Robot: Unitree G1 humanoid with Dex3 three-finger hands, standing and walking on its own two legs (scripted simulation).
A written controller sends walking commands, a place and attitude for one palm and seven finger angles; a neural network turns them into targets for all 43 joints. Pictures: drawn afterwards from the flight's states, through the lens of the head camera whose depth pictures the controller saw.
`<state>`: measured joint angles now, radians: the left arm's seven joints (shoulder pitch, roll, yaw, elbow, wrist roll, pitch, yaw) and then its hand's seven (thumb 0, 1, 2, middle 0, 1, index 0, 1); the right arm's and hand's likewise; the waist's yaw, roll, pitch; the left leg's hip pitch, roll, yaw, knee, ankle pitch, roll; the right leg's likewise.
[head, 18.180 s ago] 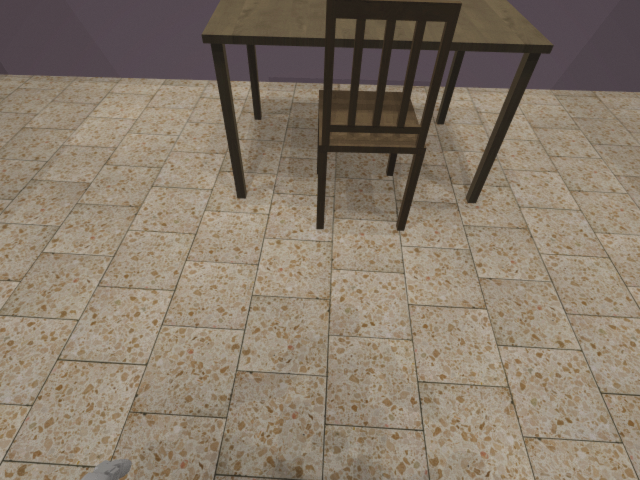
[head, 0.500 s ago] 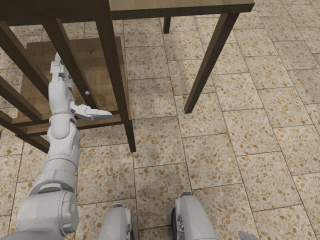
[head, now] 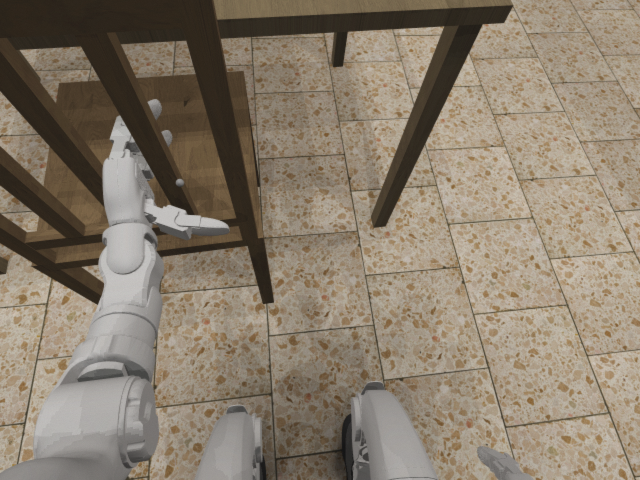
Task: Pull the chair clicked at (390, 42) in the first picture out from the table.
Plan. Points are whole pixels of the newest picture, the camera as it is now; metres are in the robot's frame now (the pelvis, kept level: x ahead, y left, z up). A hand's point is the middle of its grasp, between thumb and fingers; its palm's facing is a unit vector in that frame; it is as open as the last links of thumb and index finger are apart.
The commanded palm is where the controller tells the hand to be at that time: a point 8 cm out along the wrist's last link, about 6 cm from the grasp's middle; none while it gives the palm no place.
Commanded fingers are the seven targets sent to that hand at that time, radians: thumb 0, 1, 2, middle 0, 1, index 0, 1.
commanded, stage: hook a spindle and tug to test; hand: left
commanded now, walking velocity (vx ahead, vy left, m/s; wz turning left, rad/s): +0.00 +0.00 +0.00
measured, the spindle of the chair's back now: (81, 160) +0.50 +0.26 +0.04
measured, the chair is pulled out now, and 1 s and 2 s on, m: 0.00 0.01 0.10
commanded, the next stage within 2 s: step backward, pulling the chair out in 1.16 s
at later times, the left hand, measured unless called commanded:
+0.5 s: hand (177, 179) +0.48 +0.15 +0.03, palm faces +0.13 -0.99 -0.02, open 6.5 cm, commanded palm +0.43 +0.19 +0.03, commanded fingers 0.00 0.90 0.90 -0.50 -1.45 -0.50 -1.45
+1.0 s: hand (176, 189) +0.46 +0.15 +0.03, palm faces +0.11 -0.99 -0.01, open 5.8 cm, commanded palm +0.41 +0.19 +0.03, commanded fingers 0.00 0.90 0.90 -0.50 -1.45 -0.50 -1.45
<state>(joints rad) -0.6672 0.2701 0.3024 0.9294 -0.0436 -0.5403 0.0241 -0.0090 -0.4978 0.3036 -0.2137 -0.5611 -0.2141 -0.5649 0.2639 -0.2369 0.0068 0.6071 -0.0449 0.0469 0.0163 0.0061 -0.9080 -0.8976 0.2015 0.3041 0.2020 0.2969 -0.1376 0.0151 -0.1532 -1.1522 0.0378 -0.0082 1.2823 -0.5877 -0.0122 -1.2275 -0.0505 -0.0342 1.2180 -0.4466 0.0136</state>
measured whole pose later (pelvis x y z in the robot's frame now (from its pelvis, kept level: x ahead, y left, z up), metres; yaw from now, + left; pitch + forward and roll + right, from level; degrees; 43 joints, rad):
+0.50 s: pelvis +0.00 +0.00 +0.00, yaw +0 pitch +26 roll -1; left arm -0.66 0.27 0.30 0.92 -0.07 -0.52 0.03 0.01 0.53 0.75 -0.44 -1.37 -0.41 -1.40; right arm 0.28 -0.24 0.00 0.62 -0.05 0.04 0.02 0.01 -0.91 -0.90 0.20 0.30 0.20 0.30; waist -0.14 0.02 -0.16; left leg -1.15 0.04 -0.01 1.28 -0.59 -0.01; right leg -1.22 -0.05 -0.03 1.21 -0.44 0.02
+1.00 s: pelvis +0.03 +0.01 +0.01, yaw -1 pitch +26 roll -1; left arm -0.46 0.21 0.24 0.70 -0.11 -0.48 0.04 0.02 0.70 0.77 -0.37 -1.40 -0.36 -1.43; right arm 0.28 -0.23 -0.01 0.57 -0.03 0.05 0.04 0.01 -0.91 -0.90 0.20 0.30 0.20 0.30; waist -0.11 0.02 -0.17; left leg -1.08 0.05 0.01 1.22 -0.61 0.00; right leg -1.16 -0.04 -0.02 1.16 -0.46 0.03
